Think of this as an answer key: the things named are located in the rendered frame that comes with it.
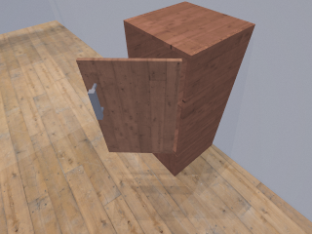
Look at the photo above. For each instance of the handle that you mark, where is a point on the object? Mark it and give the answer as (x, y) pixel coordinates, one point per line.
(92, 93)

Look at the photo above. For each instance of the cupboard door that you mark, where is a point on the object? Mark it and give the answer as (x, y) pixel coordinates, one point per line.
(139, 97)

